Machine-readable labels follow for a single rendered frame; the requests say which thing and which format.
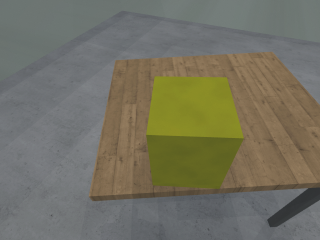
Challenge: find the table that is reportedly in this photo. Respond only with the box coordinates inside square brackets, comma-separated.
[89, 52, 320, 227]

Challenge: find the carton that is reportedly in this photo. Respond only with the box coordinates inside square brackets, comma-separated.
[146, 76, 244, 189]

